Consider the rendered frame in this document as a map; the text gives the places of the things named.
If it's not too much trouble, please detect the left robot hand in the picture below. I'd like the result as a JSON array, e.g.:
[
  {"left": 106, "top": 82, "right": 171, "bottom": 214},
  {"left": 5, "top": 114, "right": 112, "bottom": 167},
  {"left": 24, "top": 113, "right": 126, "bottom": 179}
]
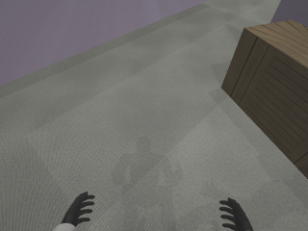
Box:
[{"left": 61, "top": 192, "right": 95, "bottom": 227}]

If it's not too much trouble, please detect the pedestal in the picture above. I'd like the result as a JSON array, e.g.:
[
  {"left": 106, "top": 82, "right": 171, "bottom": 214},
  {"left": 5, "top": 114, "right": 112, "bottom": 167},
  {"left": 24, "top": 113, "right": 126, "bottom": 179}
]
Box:
[{"left": 221, "top": 19, "right": 308, "bottom": 179}]

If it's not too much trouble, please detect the right robot hand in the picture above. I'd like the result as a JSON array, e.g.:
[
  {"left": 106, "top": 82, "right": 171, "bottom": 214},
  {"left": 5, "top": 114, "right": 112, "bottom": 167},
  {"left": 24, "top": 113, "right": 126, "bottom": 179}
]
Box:
[{"left": 219, "top": 197, "right": 254, "bottom": 231}]

